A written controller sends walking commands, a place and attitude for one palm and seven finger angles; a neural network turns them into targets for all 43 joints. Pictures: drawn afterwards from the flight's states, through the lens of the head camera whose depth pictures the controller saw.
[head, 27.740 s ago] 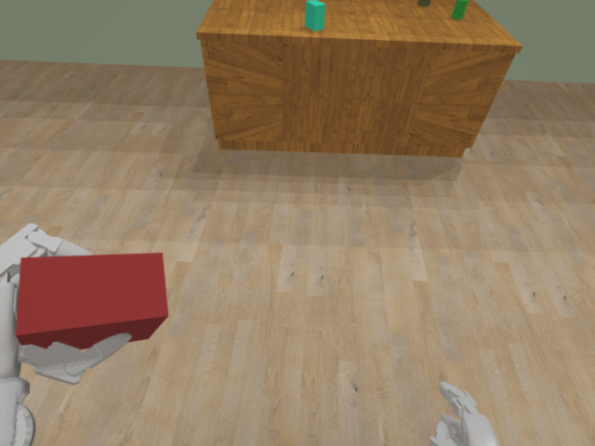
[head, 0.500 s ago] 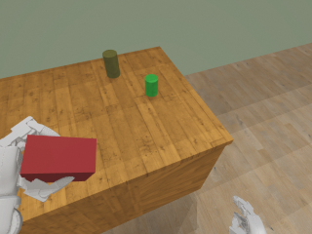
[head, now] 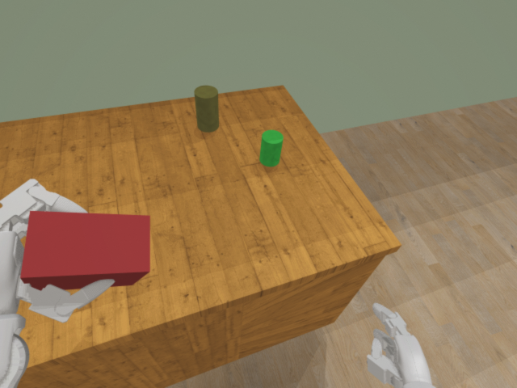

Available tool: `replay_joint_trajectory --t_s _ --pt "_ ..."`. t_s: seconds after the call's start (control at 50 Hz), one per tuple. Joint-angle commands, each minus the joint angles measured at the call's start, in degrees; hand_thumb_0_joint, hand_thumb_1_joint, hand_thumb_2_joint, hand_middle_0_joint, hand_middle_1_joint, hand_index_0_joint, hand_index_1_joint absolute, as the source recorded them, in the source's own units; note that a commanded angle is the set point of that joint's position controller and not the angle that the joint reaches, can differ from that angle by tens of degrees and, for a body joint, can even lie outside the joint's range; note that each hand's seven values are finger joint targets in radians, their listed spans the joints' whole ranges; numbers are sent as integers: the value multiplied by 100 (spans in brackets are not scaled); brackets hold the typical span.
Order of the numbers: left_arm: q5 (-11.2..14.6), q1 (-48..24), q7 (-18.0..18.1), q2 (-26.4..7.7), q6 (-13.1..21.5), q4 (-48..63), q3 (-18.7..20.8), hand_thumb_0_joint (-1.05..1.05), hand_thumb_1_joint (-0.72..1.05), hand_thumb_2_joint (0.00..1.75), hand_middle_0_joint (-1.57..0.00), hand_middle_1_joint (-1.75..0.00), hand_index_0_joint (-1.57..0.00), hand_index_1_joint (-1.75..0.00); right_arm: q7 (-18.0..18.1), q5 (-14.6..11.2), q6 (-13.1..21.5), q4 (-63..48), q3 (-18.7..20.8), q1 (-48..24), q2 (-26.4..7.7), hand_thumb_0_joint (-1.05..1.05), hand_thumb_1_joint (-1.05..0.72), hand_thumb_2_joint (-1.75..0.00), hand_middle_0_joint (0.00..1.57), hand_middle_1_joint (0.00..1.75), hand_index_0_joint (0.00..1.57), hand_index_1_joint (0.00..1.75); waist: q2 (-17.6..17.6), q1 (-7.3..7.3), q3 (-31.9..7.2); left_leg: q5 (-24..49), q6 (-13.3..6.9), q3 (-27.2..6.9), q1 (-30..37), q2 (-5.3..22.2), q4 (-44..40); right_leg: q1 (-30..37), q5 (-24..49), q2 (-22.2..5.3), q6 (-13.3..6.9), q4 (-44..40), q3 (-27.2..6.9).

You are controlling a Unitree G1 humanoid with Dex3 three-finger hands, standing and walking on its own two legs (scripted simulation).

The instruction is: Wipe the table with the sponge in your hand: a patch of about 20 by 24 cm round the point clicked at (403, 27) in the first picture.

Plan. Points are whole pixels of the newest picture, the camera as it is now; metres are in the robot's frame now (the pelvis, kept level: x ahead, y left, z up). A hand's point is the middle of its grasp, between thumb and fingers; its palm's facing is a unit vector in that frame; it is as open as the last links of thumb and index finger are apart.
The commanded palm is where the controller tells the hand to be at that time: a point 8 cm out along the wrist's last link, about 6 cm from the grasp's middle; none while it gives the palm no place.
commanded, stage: come to a stop and stand still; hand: left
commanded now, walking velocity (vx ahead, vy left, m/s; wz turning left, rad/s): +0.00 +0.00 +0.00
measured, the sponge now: (106, 253) +0.23 +0.21 +0.13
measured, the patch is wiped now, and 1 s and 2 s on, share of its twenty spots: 0.00 0.00 0.00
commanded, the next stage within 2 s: look again from close up in 0.42 s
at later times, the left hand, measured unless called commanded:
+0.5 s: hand (45, 251) +0.21 +0.26 +0.16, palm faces +0.36 -0.84 -0.39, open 10.3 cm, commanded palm +0.16 +0.30 +0.17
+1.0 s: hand (10, 195) +0.25 +0.30 +0.21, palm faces +0.46 -0.76 -0.46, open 10.3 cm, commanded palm +0.16 +0.30 +0.17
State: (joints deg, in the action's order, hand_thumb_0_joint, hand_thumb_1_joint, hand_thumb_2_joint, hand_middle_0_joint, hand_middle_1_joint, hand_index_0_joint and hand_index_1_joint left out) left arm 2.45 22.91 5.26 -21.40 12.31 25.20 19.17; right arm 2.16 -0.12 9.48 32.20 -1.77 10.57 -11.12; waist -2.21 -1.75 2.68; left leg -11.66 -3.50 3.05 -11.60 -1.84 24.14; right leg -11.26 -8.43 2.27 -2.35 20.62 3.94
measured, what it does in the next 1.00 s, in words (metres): stands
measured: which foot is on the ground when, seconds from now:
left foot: down 0.00-1.00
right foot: down 0.00-1.00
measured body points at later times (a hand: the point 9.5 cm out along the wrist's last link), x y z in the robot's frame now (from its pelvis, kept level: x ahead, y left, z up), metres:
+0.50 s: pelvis +0.00 +0.02 +0.00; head +0.02 +0.04 +0.45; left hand +0.19 +0.31 +0.18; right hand +0.17 -0.20 -0.08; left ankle +0.02 +0.07 -0.74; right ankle +0.03 -0.09 -0.74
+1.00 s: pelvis -0.01 +0.00 -0.01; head +0.01 +0.00 +0.44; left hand +0.22 +0.33 +0.23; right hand +0.19 -0.22 -0.09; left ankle +0.02 +0.07 -0.74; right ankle +0.03 -0.09 -0.74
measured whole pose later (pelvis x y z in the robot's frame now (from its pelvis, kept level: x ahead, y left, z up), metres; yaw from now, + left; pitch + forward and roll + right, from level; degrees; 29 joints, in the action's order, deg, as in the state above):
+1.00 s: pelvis -0.01 +0.00 -0.01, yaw +2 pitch -1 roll +0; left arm 3.6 5.0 0.2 -31.2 1.8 16.9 26.1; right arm 1.6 0.3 6.5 35.4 -3.0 10.6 -14.2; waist -0.1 -3.0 2.2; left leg -12.8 -3.4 2.0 -14.2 -3.6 27.9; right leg -15.2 -12.3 1.5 -2.4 28.6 2.7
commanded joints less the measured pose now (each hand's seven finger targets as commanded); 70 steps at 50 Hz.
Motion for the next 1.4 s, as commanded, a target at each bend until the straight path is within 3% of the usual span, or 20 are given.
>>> replay_joint_trajectory --t_s 0.0,0.3,0.46,0.68,0.82,0.84,0.86,0.88,0.9,0.92,0.94,0.98,1.04,1.12,1.14,1.16,1.22,1.24,1.3,1.38 --pt "51 -329 112 -919 450 1311 643 0 10 130 -120 -160 -120 -160 32 -1 252 -839 281 -337 -757 0 -90 -90 20 30 20 30 716 15 -869 407 278 -932 -223 711 -686 664 451 -546 96 -164 -748" --pt "-49 -535 122 -947 489 1390 616 0 10 130 -120 -160 -120 -160 45 -3 242 -816 316 -331 -810 0 -90 -90 20 30 20 30 666 9 -738 -222 413 -1098 -459 849 -1011 737 118 -470 131 34 -599" --pt "17 -119 102 -804 464 1106 619 0 10 130 -120 -160 -120 -160 24 -7 197 -762 327 -309 -806 0 -90 -90 20 30 20 30 466 26 -806 390 545 -1002 -227 769 -822 610 317 -502 99 -81 -568" --pt "13 -376 129 -939 448 1496 596 0 10 130 -120 -160 -120 -160 75 -21 181 -799 349 -402 -824 0 -90 -90 20 30 20 30 722 36 -905 576 473 -963 -77 717 -683 593 535 -532 74 -87 -684" --pt "45 -200 139 -880 383 1275 619 0 10 130 -120 -160 -120 -160 77 -29 131 -796 357 -351 -829 0 -90 -90 20 30 20 30 565 42 -793 328 405 -941 -162 708 -677 525 414 -563 63 -215 -755" --pt "-279 -5667 152 -5375 1249 3585 2120 0 10 130 -120 -160 -120 -160 460 -577 -146 -1429 -763 807 -1399 0 -90 -90 20 30 20 30 2402 552 -888 -896 52 -1231 -1948 707 -595 1324 -517 -11 467 1009 -618" --pt "-944 -4032 -25 -2726 -92 33 1853 0 10 130 -120 -160 -120 -160 360 290 -4 -390 404 -454 -811 0 -90 -90 20 30 20 30 1407 -157 -1509 703 487 -646 -99 401 -116 224 -398 -182 -65 903 -346" --pt "-367 -2804 -135 -2135 -385 -335 1120 0 10 130 -120 -160 -120 -160 14 284 56 -503 442 -277 -1327 0 -90 -90 20 30 20 30 813 83 -858 1572 792 -826 158 433 -243 -488 -83 -44 -94 600 86" --pt "-238 -2227 -202 -2019 -555 18 1342 0 10 130 -120 -160 -120 -160 -52 157 -14 -508 515 -243 -1468 0 -90 -90 20 30 20 30 791 -108 -1681 2032 756 -875 923 592 -50 -650 27 18 -39 784 38" --pt "155 -1963 -447 -1481 -864 105 1057 0 10 130 -120 -160 -120 -160 42 93 12 -633 431 -397 -1305 0 -90 -90 20 30 20 30 1022 -282 -1794 2089 693 -798 1215 486 2 -634 -54 -53 -25 711 -61" --pt "502 -1284 -659 -1354 -1257 -378 1179 0 10 130 -120 -160 -120 -160 14 -56 39 -574 352 -561 -1281 0 -90 -90 20 30 20 30 853 -338 -1681 1855 662 -697 1195 466 -14 -597 -119 -8 -48 637 -62" --pt "494 -985 -976 -1407 -1701 128 836 0 10 130 -120 -160 -120 -160 -36 -92 0 -601 308 -689 -1365 0 -90 -90 20 30 20 30 675 -411 -1362 1916 517 -537 779 371 115 -288 547 -142 -10 518 98" --pt "-204 -565 -1075 -1579 -1845 543 553 0 10 130 -120 -160 -120 -160 -185 -176 -136 -854 160 -1053 -1225 0 -90 -90 20 30 20 30 367 -333 -715 1207 280 -419 279 268 120 -361 344 -41 -10 513 -11" --pt "-395 -1116 -611 -2101 -756 842 1290 0 10 130 -120 -160 -120 -160 -12 43 -134 -806 261 -969 -1194 0 -90 -90 20 30 20 30 -392 -85 -805 -84 152 -537 -209 181 327 -867 -723 -2 138 663 -101" --pt "-380 -1497 -404 -2596 -399 1339 1760 0 10 130 -120 -160 -120 -160 7 43 -77 -776 253 -1061 -1146 0 -90 -90 20 30 20 30 -74 -150 -1017 -370 147 -528 -193 158 355 -872 -958 33 136 687 -214" --pt "-466 -1658 -212 -2500 -146 1334 1721 0 10 130 -120 -160 -120 -160 14 142 -44 -739 280 -1051 -1048 0 -90 -90 20 30 20 30 338 -220 -1352 -351 152 -501 -178 113 454 -738 -1038 -19 113 747 -264" --pt "-743 -1618 254 -2442 161 829 1671 0 10 130 -120 -160 -120 -160 35 196 -47 -442 329 -860 -1058 0 -90 -90 20 30 20 30 998 -100 -1254 -633 167 -496 -394 92 716 -1047 -1170 -129 85 828 -386" --pt "-866 -1801 319 -2655 40 739 1715 0 10 130 -120 -160 -120 -160 32 170 -80 -427 302 -888 -1071 0 -90 -90 20 30 20 30 1231 -77 -1160 -824 158 -468 -513 82 768 -1107 -1348 -177 59 758 -530" --pt "-1041 -1881 162 -2462 -619 -214 1070 0 10 130 -120 -160 -120 -160 142 114 -269 -387 298 -870 -1133 0 -90 -90 20 30 20 30 1341 21 -900 -973 144 -387 -928 55 905 -1014 -1690 -407 71 530 -778" --pt "-1304 -2302 -415 -2428 -1545 -717 204 0 10 130 -120 -160 -120 -160 330 -65 -490 -585 232 -1072 -1156 0 -90 -90 20 30 20 30 719 54 -527 -1015 155 -365 -1194 77 1108 -843 -2650 -688 120 47 -1484"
